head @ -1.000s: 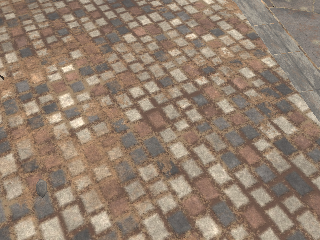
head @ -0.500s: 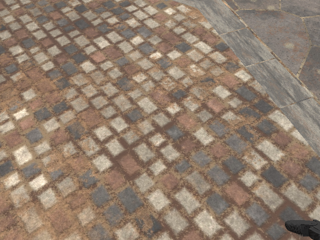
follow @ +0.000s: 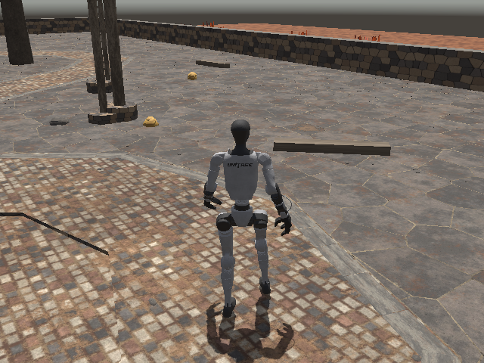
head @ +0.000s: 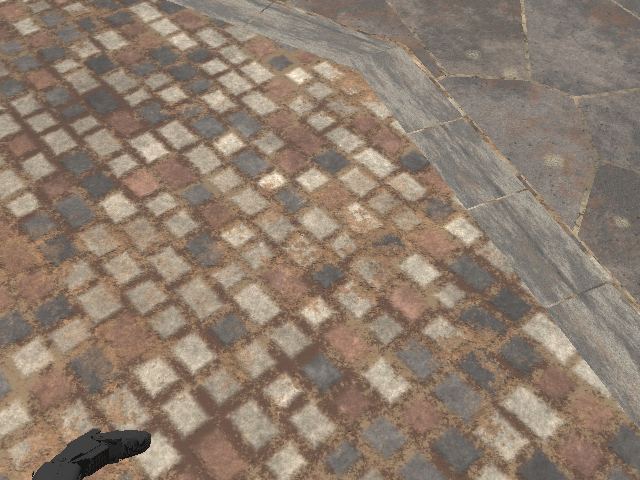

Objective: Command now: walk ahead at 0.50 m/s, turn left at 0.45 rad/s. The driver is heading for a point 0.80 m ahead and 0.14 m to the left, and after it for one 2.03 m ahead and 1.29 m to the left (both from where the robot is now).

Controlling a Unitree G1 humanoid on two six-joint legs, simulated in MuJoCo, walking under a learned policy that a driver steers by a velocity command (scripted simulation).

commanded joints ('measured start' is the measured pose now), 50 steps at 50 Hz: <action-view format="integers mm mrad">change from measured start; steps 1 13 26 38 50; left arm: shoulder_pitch -92 156 241 190 6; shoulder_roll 82 84 195 171 71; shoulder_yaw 25 49 82 46 17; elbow -84 14 129 59 31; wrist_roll -10 9 -22 -16 -30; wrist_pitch -23 -11 4 -30 10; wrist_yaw -6 3 14 5 -21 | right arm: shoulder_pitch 5 -81 -375 -162 -94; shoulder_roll -179 -128 -58 -119 -163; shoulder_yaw -48 -40 -8 -38 -38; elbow -56 -129 -259 -222 -83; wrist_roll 8 1 1 -27 -32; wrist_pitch -1 17 11 -9 -44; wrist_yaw -14 -4 58 30 11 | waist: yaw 23 119 181 86 22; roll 119 -69 -15 67 67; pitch -28 -19 41 -119 34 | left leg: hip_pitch -82 -584 -548 84 12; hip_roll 221 194 182 315 281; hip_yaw -216 11 147 -229 141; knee -57 846 345 -46 -203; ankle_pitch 157 -98 227 220 269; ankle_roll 133 -62 -37 225 132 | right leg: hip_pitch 147 528 599 -91 -58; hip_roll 57 -223 -222 -109 -62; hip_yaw -27 197 -200 -34 -73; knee -86 -389 -435 563 52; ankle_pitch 80 -117 205 -266 230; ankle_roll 1 -222 -202 -50 -42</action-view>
